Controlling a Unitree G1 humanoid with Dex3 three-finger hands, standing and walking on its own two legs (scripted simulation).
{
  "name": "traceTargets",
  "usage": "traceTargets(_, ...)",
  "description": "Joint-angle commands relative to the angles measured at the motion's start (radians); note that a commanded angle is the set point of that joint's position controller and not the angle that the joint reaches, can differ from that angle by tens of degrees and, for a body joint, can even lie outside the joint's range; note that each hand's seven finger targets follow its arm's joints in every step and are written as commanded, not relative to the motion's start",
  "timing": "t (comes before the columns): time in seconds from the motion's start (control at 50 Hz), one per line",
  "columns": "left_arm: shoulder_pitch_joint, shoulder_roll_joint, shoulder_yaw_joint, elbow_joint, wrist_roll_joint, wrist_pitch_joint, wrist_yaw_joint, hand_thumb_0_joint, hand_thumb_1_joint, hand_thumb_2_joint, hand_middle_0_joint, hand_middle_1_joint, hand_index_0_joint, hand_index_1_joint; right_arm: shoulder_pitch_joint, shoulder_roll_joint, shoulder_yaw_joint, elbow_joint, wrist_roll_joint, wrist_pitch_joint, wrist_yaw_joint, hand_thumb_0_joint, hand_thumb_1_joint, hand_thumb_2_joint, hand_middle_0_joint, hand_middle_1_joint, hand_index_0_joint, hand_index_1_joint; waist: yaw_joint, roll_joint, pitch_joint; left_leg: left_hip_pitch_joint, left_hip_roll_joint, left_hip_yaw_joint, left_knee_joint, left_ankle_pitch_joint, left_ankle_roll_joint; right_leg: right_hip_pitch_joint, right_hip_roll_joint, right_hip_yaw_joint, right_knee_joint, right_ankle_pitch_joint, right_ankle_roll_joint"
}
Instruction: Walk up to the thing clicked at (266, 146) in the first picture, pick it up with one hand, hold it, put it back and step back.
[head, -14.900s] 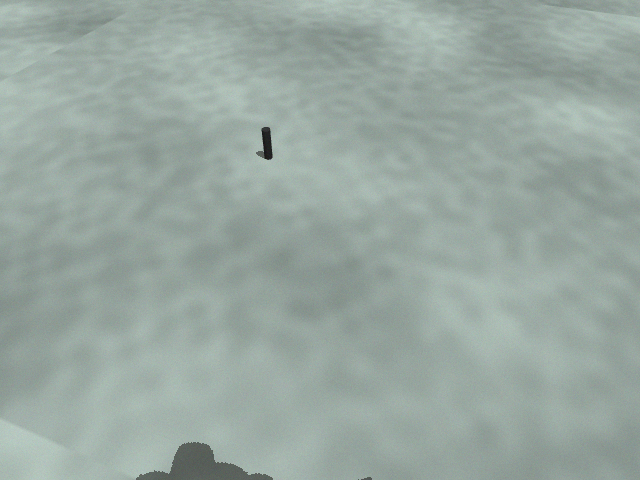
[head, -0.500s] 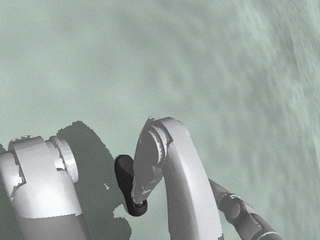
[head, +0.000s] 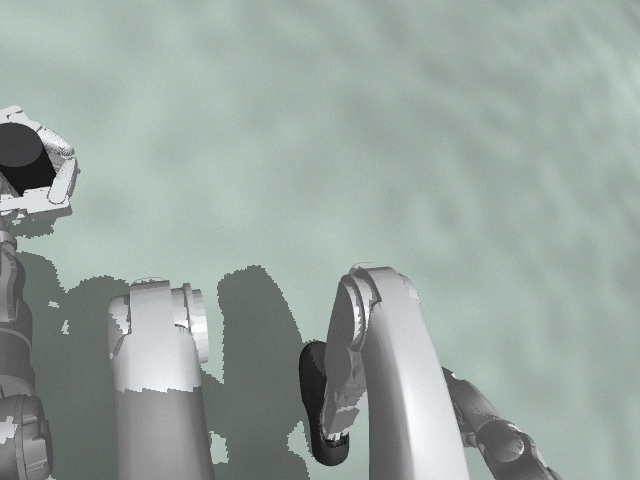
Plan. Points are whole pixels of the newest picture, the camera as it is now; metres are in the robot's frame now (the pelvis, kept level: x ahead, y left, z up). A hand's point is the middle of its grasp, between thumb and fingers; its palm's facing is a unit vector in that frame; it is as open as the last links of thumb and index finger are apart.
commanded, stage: settle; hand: left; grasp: from the side
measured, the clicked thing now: (34, 178) +0.43 +0.30 -0.09
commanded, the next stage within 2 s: lift in 1.04 s
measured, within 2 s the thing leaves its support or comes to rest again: neither
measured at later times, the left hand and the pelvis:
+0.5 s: hand (58, 137) +0.44 +0.26 +0.00, palm faces +0.19 -0.98 -0.06, open 5.2 cm; pelvis +0.01 -0.02 +0.03, yaw +5 degrees
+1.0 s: hand (44, 117) +0.44 +0.26 +0.03, palm faces +0.20 -0.98 -0.04, open 5.2 cm; pelvis +0.01 -0.02 +0.05, yaw +6 degrees
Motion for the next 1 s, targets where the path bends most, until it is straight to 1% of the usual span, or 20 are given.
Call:
traceTargets(0.0, -0.26, 0.148, 0.051, -0.228, -0.021, -0.031, -0.012, 0.0, 0.595, 1.256, -1.337, -1.371, -1.327, -1.384, 0.096, -0.276, -0.137, -0.04, 0.03, 0.002, -0.031, 0.0, -0.875, -0.892, 0.2, 0.3, 0.2, 0.3, -0.02, 0.38, -0.626, 0.445, 0.012, 0.06, -0.386, 0.057, -0.015, 0.221, 0.033, -0.07, -0.172, 0.108, -0.08)
traceTargets(0.02, -0.301, 0.132, 0.037, -0.243, -0.024, -0.027, -0.013, 0.0, 0.619, 1.265, -1.339, -1.375, -1.33, -1.387, 0.103, -0.271, -0.139, -0.041, 0.032, 0.002, -0.033, 0.0, -0.872, -0.891, 0.2, 0.3, 0.2, 0.3, -0.04, 0.366, -0.625, 0.423, 0.01, 0.065, -0.384, 0.051, -0.011, 0.237, 0.032, -0.067, -0.18, 0.104, -0.078)
traceTargets(0.1, -0.322, 0.129, 0.06, -0.286, -0.043, -0.02, -0.027, 0.0, 0.581, 1.259, -1.347, -1.376, -1.336, -1.391, 0.12, -0.246, -0.157, -0.031, 0.051, 0.0, -0.045, 0.0, -0.877, -0.893, 0.2, 0.3, 0.2, 0.3, -0.012, 0.354, -0.685, 0.447, 0.005, 0.086, -0.394, 0.071, -0.007, 0.249, 0.029, -0.048, -0.19, 0.11, -0.081)
traceTargets(0.16, -0.28, 0.096, 0.035, -0.232, -0.039, -0.004, -0.056, 0.0, 0.62, 1.255, -1.335, -1.368, -1.325, -1.38, 0.13, -0.227, -0.161, -0.022, 0.058, -0.002, -0.052, 0.0, -0.878, -0.894, 0.2, 0.3, 0.2, 0.3, -0.018, 0.328, -0.687, 0.429, 0.002, 0.109, -0.39, 0.1, -0.003, 0.276, 0.026, -0.034, -0.202, 0.125, -0.08)
traceTargets(0.22, -0.294, 0.121, 0.056, -0.234, -0.034, 0.013, -0.073, 0.0, 0.563, 1.24, -1.332, -1.366, -1.324, -1.378, 0.143, -0.218, -0.174, -0.018, 0.063, -0.003, -0.06, 0.0, -0.885, -0.895, 0.2, 0.3, 0.2, 0.3, -0.004, 0.294, -0.717, 0.413, 0.0, 0.13, -0.382, 0.116, 0.006, 0.321, 0.023, -0.016, -0.225, 0.137, -0.074)
traceTargets(0.32, -0.291, 0.104, 0.095, -0.252, -0.061, 0.039, -0.085, 0.0, 0.537, 1.248, -1.329, -1.368, -1.319, -1.381, 0.156, -0.209, -0.189, -0.032, 0.079, -0.01, -0.066, 0.0, -0.882, -0.895, 0.2, 0.3, 0.2, 0.3, 0.025, 0.275, -0.772, 0.421, -0.005, 0.148, -0.404, 0.128, 0.005, 0.356, 0.017, -0.006, -0.24, 0.133, -0.074)
traceTargets(0.38, -0.3, 0.092, 0.093, -0.241, -0.055, 0.051, -0.095, 0.0, 0.553, 1.271, -1.341, -1.39, -1.331, -1.403, 0.17, -0.2, -0.201, -0.029, 0.082, -0.012, -0.072, 0.0, -0.884, -0.895, 0.2, 0.3, 0.2, 0.3, 0.011, 0.227, -0.774, 0.389, -0.005, 0.159, -0.392, 0.134, 0.013, 0.405, 0.016, 0.01, -0.266, 0.15, -0.066)
traceTargets(0.46, -0.297, 0.106, 0.113, -0.257, -0.047, 0.058, -0.101, 0.0, 0.491, 1.252, -1.345, -1.378, -1.335, -1.393, 0.164, -0.19, -0.214, -0.034, 0.09, -0.018, -0.077, 0.0, -0.887, -0.896, 0.2, 0.3, 0.2, 0.3, 0.035, 0.22, -0.766, 0.389, -0.005, 0.171, -0.417, 0.101, 0.018, 0.395, 0.014, 0.024, -0.295, 0.107, -0.068)
traceTargets(0.48, -0.319, 0.085, 0.096, -0.267, -0.049, 0.059, -0.104, 0.0, 0.501, 1.256, -1.343, -1.378, -1.333, -1.392, 0.174, -0.186, -0.215, -0.027, 0.088, -0.021, -0.077, 0.0, -0.887, -0.896, 0.2, 0.3, 0.2, 0.3, 0.027, 0.235, -0.777, 0.401, -0.004, 0.173, -0.418, 0.113, 0.014, 0.407, 0.013, 0.024, -0.29, 0.12, -0.07)
traceTargets(0.54, -0.312, 0.089, 0.117, -0.257, -0.056, 0.067, -0.106, 0.0, 0.52, 1.262, -1.356, -1.387, -1.347, -1.4, 0.178, -0.19, -0.222, -0.025, 0.095, -0.026, -0.082, 0.0, -0.886, -0.895, 0.2, 0.3, 0.2, 0.3, 0.032, 0.245, -0.792, 0.438, -0.003, 0.166, -0.435, 0.138, 0.011, 0.391, 0.01, 0.02, -0.285, 0.133, -0.073)
traceTargets(0.62, -0.34, 0.056, 0.078, -0.254, -0.042, 0.07, -0.109, 0.0, 0.497, 1.278, -1.369, -1.401, -1.359, -1.415, 0.177, -0.182, -0.228, -0.02, 0.097, -0.032, -0.087, 0.0, -0.886, -0.895, 0.2, 0.3, 0.2, 0.3, 0.02, 0.252, -0.746, 0.451, -0.001, 0.165, -0.466, 0.106, 0.01, 0.356, 0.009, 0.02, -0.305, 0.1, -0.077)
traceTargets(0.64, -0.344, 0.07, 0.096, -0.255, -0.037, 0.069, -0.108, 0.0, 0.52, 1.281, -1.377, -1.407, -1.368, -1.42, 0.188, -0.184, -0.234, -0.015, 0.094, -0.035, -0.088, 0.0, -0.885, -0.895, 0.2, 0.3, 0.2, 0.3, 0.02, 0.242, -0.751, 0.455, -0.002, 0.166, -0.463, 0.103, 0.011, 0.358, 0.009, 0.022, -0.313, 0.1, -0.076)
traceTargets(0.66, -0.338, 0.062, 0.08, -0.246, -0.033, 0.071, -0.111, 0.0, 0.525, 1.28, -1.387, -1.409, -1.378, -1.421, 0.183, -0.18, -0.232, -0.018, 0.094, -0.037, -0.088, 0.0, -0.885, -0.894, 0.2, 0.3, 0.2, 0.3, 0.023, 0.253, -0.754, 0.46, -0.002, 0.17, -0.469, 0.106, 0.01, 0.366, 0.007, 0.026, -0.316, 0.103, -0.077)
traceTargets(0.7, -0.348, 0.069, 0.091, -0.263, -0.036, 0.069, -0.116, 0.0, 0.515, 1.268, -1.369, -1.391, -1.36, -1.404, 0.189, -0.18, -0.24, -0.019, 0.095, -0.04, -0.088, 0.0, -0.886, -0.895, 0.2, 0.3, 0.2, 0.3, 0.032, 0.253, -0.793, 0.487, -0.003, 0.17, -0.479, 0.115, 0.008, 0.372, 0.007, 0.027, -0.318, 0.103, -0.078)
traceTargets(0.72, -0.327, 0.045, 0.076, -0.237, -0.038, 0.074, -0.119, 0.0, 0.516, 1.276, -1.367, -1.391, -1.358, -1.405, 0.187, -0.181, -0.238, -0.017, 0.098, -0.04, -0.089, 0.0, -0.884, -0.895, 0.2, 0.3, 0.2, 0.3, 0.031, 0.26, -0.77, 0.5, -0.002, 0.168, -0.485, 0.121, 0.006, 0.352, 0.005, 0.025, -0.317, 0.104, -0.08)
traceTargets(0.8, -0.405, 0.052, 0.088, -0.283, -0.042, 0.068, -0.108, 0.0, 0.509, 1.31, -1.398, -1.429, -1.389, -1.444, 0.202, -0.18, -0.248, -0.005, 0.096, -0.047, -0.091, 0.0, -0.886, -0.895, 0.2, 0.3, 0.199, 0.3, 0.023, 0.259, -0.784, 0.51, -0.004, 0.17, -0.489, 0.126, 0.006, 0.362, 0.003, 0.029, -0.324, 0.113, -0.078)
traceTargets(0.88, -0.373, 0.044, 0.079, -0.231, -0.021, 0.072, -0.105, 0.0, 0.532, 1.331, -1.404, -1.437, -1.394, -1.452, 0.204, -0.172, -0.248, 0.0, 0.094, -0.05, -0.091, 0.0, -0.881, -0.894, 0.2, 0.3, 0.199, 0.3, 0.026, 0.241, -0.754, 0.496, -0.006, 0.174, -0.501, 0.121, 0.008, 0.364, 0.002, 0.032, -0.338, 0.102, -0.078)
traceTargets(0.9, -0.33, 0.054, 0.095, -0.174, -0.019, 0.077, -0.104, 0.0, 0.525, 1.324, -1.399, -1.427, -1.388, -1.443, 0.201, -0.174, -0.246, 0.001, 0.096, -0.049, -0.09, 0.0, -0.884, -0.895, 0.2, 0.3, 0.199, 0.3, 0.03, 0.234, -0.746, 0.502, -0.006, 0.172, -0.506, 0.115, 0.009, 0.356, 0.0, 0.031, -0.336, 0.096, -0.079)
traceTargets(0.94, -0.413, 0.038, 0.079, -0.262, -0.022, 0.066, -0.102, 0.0, 0.55, 1.33, -1.388, -1.42, -1.377, -1.436, 0.216, -0.169, -0.249, 0.005, 0.094, -0.049, -0.089, 0.0, -0.876, -0.893, 0.2, 0.3, 0.199, 0.3, 0.03, 0.269, -0.779, 0.535, -0.007, 0.168, -0.522, 0.112, 0.004, 0.353, -0.001, 0.03, -0.335, 0.092, -0.083)
traceTargets(0.98, -0.38, 0.028, 0.077, -0.223, -0.021, 0.075, -0.101, 0.0, 0.537, 1.345, -1.4, -1.441, -1.392, -1.456, 0.22, -0.17, -0.251, 0.008, 0.098, -0.047, -0.089, 0.0, -0.879, -0.894, 0.2, 0.3, 0.199, 0.3, 0.032, 0.26, -0.766, 0.541, -0.008, 0.165, -0.533, 0.11, 0.002, 0.341, -0.002, 0.027, -0.337, 0.086, -0.084)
